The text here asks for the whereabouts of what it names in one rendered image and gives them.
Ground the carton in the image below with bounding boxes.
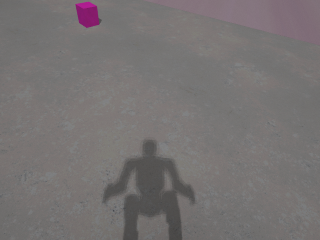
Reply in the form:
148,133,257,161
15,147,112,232
75,2,99,28

